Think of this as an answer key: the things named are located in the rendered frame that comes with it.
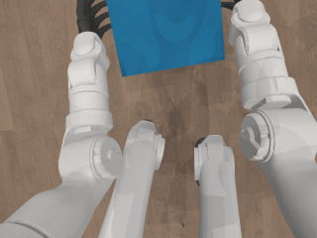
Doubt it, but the robot left forearm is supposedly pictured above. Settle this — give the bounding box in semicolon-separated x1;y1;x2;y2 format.
60;32;114;152

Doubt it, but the right robot upper arm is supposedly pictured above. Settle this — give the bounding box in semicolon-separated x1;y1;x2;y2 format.
238;108;317;238

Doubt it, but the robot right hand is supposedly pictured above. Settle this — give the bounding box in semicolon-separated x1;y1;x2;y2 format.
221;0;242;11

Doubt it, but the robot right thigh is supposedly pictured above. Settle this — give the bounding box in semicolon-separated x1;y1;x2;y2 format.
194;142;242;238

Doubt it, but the robot right forearm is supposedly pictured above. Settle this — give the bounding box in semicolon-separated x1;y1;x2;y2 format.
228;0;317;124

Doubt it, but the left robot upper arm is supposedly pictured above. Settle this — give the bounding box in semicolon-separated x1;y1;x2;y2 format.
0;135;125;238

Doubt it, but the right robot shin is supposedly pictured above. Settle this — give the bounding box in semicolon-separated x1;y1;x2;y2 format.
200;135;235;172

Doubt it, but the robot left hand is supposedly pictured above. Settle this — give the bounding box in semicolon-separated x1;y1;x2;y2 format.
76;0;112;40

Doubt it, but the carton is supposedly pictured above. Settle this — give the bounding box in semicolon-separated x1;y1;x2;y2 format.
106;0;225;77

